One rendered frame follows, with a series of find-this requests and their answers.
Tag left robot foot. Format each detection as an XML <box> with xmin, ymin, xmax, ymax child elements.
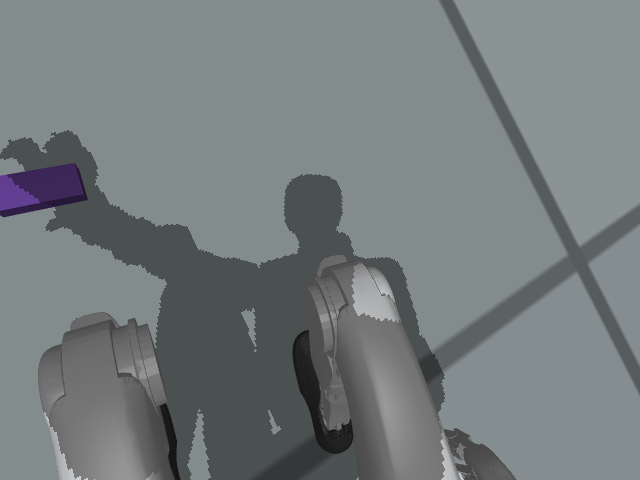
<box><xmin>160</xmin><ymin>403</ymin><xmax>181</xmax><ymax>480</ymax></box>

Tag small box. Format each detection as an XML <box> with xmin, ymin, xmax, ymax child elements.
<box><xmin>0</xmin><ymin>163</ymin><xmax>88</xmax><ymax>217</ymax></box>

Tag right robot foot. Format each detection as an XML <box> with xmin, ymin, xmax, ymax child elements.
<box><xmin>292</xmin><ymin>330</ymin><xmax>353</xmax><ymax>454</ymax></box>

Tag right robot hand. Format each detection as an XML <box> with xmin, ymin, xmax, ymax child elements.
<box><xmin>444</xmin><ymin>428</ymin><xmax>516</xmax><ymax>480</ymax></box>

